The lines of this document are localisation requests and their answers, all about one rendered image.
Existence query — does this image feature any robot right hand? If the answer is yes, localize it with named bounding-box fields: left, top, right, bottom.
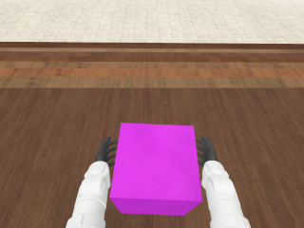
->
left=195, top=135, right=218, bottom=168

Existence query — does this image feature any carton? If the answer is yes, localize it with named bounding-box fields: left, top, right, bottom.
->
left=109, top=123, right=202, bottom=216

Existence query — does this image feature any left robot forearm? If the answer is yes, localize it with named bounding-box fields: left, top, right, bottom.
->
left=66, top=161, right=111, bottom=228

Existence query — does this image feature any robot left hand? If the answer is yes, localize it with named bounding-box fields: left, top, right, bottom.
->
left=94, top=136, right=118, bottom=167

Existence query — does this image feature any right robot forearm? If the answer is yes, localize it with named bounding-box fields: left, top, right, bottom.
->
left=201, top=161, right=251, bottom=228

